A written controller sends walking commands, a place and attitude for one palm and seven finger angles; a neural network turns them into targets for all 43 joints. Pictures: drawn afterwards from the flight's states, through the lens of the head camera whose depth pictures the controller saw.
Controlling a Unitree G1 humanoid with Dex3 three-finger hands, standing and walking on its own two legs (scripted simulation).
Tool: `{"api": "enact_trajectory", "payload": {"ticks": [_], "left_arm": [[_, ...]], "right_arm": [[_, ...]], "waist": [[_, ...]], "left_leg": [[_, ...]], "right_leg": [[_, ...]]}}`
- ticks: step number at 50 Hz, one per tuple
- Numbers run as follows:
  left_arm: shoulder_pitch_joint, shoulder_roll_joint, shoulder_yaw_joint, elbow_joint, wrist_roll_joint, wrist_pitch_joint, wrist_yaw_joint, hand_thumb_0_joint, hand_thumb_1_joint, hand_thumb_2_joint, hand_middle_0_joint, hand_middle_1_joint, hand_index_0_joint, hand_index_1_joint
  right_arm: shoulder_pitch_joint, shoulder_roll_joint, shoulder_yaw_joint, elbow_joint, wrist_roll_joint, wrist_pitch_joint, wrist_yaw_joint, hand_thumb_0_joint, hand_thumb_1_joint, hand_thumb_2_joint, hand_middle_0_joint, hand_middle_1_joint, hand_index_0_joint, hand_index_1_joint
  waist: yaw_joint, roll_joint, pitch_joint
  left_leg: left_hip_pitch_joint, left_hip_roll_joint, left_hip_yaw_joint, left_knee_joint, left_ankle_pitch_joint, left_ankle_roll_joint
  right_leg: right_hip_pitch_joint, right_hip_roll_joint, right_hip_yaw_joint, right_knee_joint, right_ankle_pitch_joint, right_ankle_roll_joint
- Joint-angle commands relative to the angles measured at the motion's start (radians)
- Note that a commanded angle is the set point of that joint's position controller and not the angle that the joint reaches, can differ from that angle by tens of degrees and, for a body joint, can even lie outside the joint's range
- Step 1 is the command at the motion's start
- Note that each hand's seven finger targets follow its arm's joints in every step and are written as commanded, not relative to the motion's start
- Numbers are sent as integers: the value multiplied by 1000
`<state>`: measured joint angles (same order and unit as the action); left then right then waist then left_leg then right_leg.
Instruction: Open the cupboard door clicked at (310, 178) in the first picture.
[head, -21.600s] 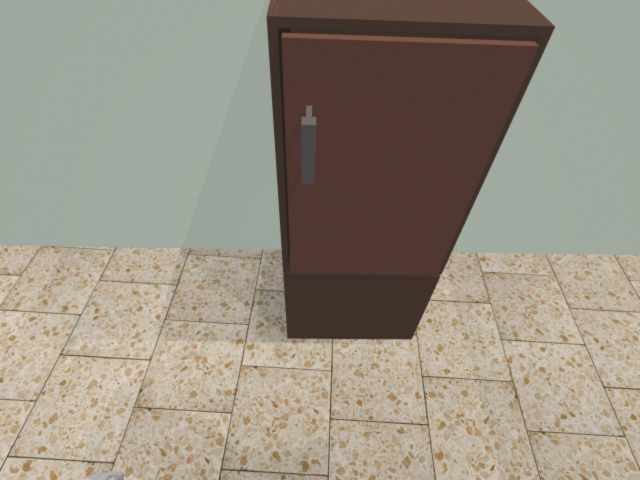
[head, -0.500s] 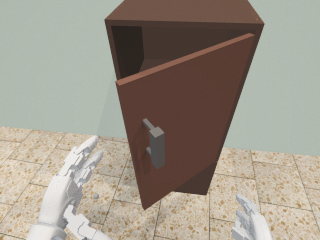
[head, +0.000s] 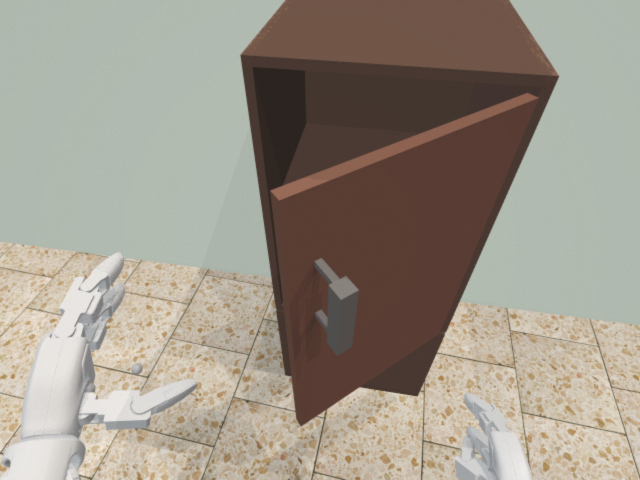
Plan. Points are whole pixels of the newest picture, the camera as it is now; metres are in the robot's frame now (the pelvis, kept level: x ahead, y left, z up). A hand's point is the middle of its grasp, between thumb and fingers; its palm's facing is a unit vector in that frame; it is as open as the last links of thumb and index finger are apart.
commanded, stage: draw the hand back to the body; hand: left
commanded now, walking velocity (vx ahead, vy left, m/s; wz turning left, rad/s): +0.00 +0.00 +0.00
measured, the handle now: (331, 306) +0.31 +0.03 +0.08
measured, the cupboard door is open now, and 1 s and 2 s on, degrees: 42 42 42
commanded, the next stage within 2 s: step back with the hand held close in 0.74 s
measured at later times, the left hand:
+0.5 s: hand (84, 313) +0.21 +0.25 +0.17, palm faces +0.45 -0.80 -0.39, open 7.9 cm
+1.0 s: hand (91, 310) +0.21 +0.25 +0.17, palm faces +0.43 -0.79 -0.44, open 7.4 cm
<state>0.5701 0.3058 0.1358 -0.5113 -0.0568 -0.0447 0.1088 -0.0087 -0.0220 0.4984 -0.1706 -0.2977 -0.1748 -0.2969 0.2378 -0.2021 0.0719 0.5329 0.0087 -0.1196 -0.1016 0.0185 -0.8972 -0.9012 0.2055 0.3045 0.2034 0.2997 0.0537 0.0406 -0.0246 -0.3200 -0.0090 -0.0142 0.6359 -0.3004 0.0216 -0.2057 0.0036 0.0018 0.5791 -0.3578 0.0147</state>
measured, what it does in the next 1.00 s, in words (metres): stands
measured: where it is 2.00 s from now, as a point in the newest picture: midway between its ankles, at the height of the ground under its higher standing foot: outside the picture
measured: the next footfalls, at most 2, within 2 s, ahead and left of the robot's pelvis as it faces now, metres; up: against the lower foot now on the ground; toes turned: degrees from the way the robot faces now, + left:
left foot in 1.76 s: -0.04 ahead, +0.12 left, +0.00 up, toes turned +3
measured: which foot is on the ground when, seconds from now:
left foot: down 0.00-1.00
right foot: down 0.00-1.00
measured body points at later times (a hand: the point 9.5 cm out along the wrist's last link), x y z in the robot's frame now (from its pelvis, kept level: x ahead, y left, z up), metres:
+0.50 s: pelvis +0.02 -0.01 +0.01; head +0.01 -0.02 +0.46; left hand +0.18 +0.29 +0.19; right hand +0.21 -0.23 -0.07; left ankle +0.02 +0.10 -0.73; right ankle -0.03 -0.13 -0.73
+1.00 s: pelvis +0.01 -0.02 +0.01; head +0.01 -0.04 +0.46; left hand +0.19 +0.28 +0.20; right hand +0.20 -0.25 -0.07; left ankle +0.02 +0.10 -0.73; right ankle -0.03 -0.13 -0.73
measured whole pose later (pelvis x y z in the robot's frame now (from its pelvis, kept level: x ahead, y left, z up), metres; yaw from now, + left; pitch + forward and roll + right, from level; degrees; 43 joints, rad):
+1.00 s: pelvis +0.01 -0.02 +0.01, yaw -2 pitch -2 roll -1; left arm 0.47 0.37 0.39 -0.37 -0.07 -0.13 0.11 0.01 0.89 0.89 -0.21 -0.30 -0.21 -0.30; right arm 0.17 -0.23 0.01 0.60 0.01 -0.04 -0.07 0.02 -0.90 -0.90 0.21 0.30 0.20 0.30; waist 0.04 0.07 0.01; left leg -0.21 0.03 0.00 0.47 -0.24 -0.01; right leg -0.09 0.04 0.02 0.39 -0.27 -0.01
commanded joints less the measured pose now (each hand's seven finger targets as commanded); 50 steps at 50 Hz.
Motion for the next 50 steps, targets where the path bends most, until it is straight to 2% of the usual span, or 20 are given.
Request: {"api": "enact_trajectory", "payload": {"ticks": [1, 7, 12, 18, 21, 23, 26, 28, 30, 32, 36, 41, 42, 43, 44, 45, 46, 47, 48, 50], "left_arm": [[-70, 129, 126, -230, 7, -80, 27, 0, 305, 645, -179, -300, -179, -300], [-81, 160, 203, -189, 3, -78, 30, 0, 515, 735, -186, -300, -186, -300], [-113, 195, 268, -186, -1, -82, 34, 0, 690, 810, -192, -300, -192, -300], [-162, 238, 343, -140, -17, -78, 37, 0, 900, 900, -200, -300, -200, -300], [-135, 184, 287, -117, -15, -74, 28, 0, 900, 900, -200, -300, -200, -300], [-151, 190, 286, -123, -14, -74, 26, 0, 900, 900, -200, -300, -200, -300], [-154, 221, 314, -136, -15, -79, 31, 0, 900, 900, -200, -300, -200, -300], [-161, 228, 318, -145, -14, -82, 29, 0, 900, 900, -200, -300, -200, -300], [-160, 247, 338, -133, -14, -84, 32, 0, 900, 900, -200, -300, -200, -300], [-163, 226, 322, -139, -15, -87, 31, 0, 900, 900, -200, -300, -200, -300], [-157, 218, 317, -119, -19, -88, 28, 0, 900, 900, -200, -300, -200, -300], [-168, 214, 311, -91, -20, -92, 25, 0, 900, 900, -200, -300, -200, -300], [-169, 215, 312, -98, -18, -96, 25, 0, 900, 900, -200, -300, -200, -300], [-215, 241, 330, -123, -18, -102, 28, 0, 900, 900, -200, -300, -200, -300], [-308, 365, 453, -144, -11, -141, 32, 0, 900, 900, -200, -300, -200, -300], [-308, 365, 452, -101, -5, -159, 27, 0, 900, 900, -200, -300, -200, -300], [-199, 270, 376, -40, -4, -155, 15, 0, 900, 900, -200, -300, -200, -300], [-139, 239, 348, -16, -2, -149, 9, 0, 900, 900, -200, -300, -200, -300], [-121, 221, 326, -31, 1, -145, 6, 0, 900, 900, -200, -300, -200, -300], [-104, 237, 333, -62, 4, -147, 11, 0, 900, 900, -200, -300, -200, -300]], "right_arm": [[-140, -112, -58, -145, -3, -64, -8, 0, -900, -900, 200, 300, 200, 300], [-146, -119, -69, -119, -3, -49, 4, 0, -900, -900, 200, 300, 200, 300], [-144, -122, -78, -106, -4, -38, 9, 0, -900, -900, 200, 300, 200, 300], [-157, -124, -87, -94, 0, -20, 7, 0, -900, -900, 200, 300, 200, 300], [-156, -127, -88, -90, -1, -18, 13, 0, -900, -900, 200, 300, 200, 300], [-161, -130, -93, -93, -1, -14, 15, 0, -900, -900, 200, 300, 200, 300], [-167, -128, -95, -94, -3, -14, 10, 0, -900, -900, 200, 300, 200, 300], [-172, -123, -94, -93, -2, -14, 8, 0, -900, -900, 200, 300, 200, 300], [-174, -124, -93, -87, -2, -17, 5, 0, -900, -900, 200, 300, 200, 300], [-173, -119, -91, -85, -2, -18, 6, 0, -900, -900, 200, 300, 200, 300], [-177, -120, -94, -84, -2, -19, 4, 0, -900, -900, 200, 300, 200, 300], [-183, -120, -96, -81, -1, -19, 3, 0, -900, -900, 200, 300, 200, 300], [-181, -119, -97, -80, -2, -19, 3, 0, -900, -900, 200, 300, 200, 300], [-185, -121, -97, -79, -2, -22, 2, 0, -900, -900, 200, 300, 200, 300], [-159, -144, -99, -96, 6, -5, 9, 0, -900, -900, 200, 300, 200, 300], [-162, -134, -99, -79, 5, 8, 9, 0, -900, -900, 200, 300, 200, 300], [-169, -135, -103, -75, 2, 18, 11, 0, -900, -900, 200, 300, 200, 300], [-162, -140, -109, -84, 2, 30, 16, 0, -900, -900, 200, 300, 200, 300], [-162, -144, -115, -96, 5, 41, 20, 0, -900, -900, 200, 300, 200, 300], [-166, -150, -120, -107, 5, 55, 18, 0, -900, -900, 200, 300, 200, 300]], "waist": [[0, 16, -72], [8, 13, -59], [11, 35, -84], [11, 18, -77], [5, 45, -58], [5, 8, -63], [11, -11, -80], [12, 21, -81], [16, 19, -62], [11, 44, -57], [11, 2, -50], [9, 0, -22], [10, -9, -41], [10, -2, -51], [-26, -18, 20], [-28, -27, 16], [-39, -49, -2], [-38, -61, -35], [-41, -48, -58], [-38, -3, -93]], "left_leg": [[161, 35, -16, -169, 160, -8], [183, 41, -8, -200, 247, -17], [216, 42, 3, -206, 319, -19], [232, 33, 24, -209, 314, -11], [240, 34, 28, -208, 352, -8], [244, 32, 31, -210, 336, -5], [244, 26, 35, -211, 318, 0], [252, 22, 41, -209, 305, 0], [246, 22, 43, -207, 298, -1], [251, 20, 42, -210, 295, -3], [256, 21, 46, -212, 293, 1], [253, 19, 51, -218, 255, 4], [261, 19, 49, -218, 257, 5], [267, 17, 51, -215, 260, 6], [237, 32, 39, -172, 223, 24], [228, 26, 25, -157, 211, 21], [235, 32, 27, -145, 246, 18], [244, 38, 35, -145, 286, 16], [252, 45, 39, -148, 325, 14], [267, 60, 40, -166, 406, 13]], "right_leg": [[-48, 6, -40, -132, 174, -34], [-6, 9, -39, -156, 235, -33], [24, 9, -37, -169, 285, -32], [35, 9, -33, -196, 319, -27], [34, 5, -33, -200, 344, -24], [32, 8, -32, -205, 342, -21], [51, 5, -28, -208, 354, -21], [47, 4, -24, -216, 346, -21], [47, 5, -24, -226, 348, -22], [45, 5, -25, -225, 340, -22], [44, 5, -23, -230, 348, -18], [31, 4, -17, -247, 316, -14], [37, 5, -17, -247, 314, -15], [39, 4, -14, -249, 322, -16], [-55, -45, 95, -318, 415, -15], [-41, -71, 103, -314, 477, -20], [-32, -76, 102, -293, 544, -19], [-12, -76, 91, -273, 591, -11], [-4, -73, 82, -256, 607, -6], [9, -66, 56, -231, 609, 0]]}}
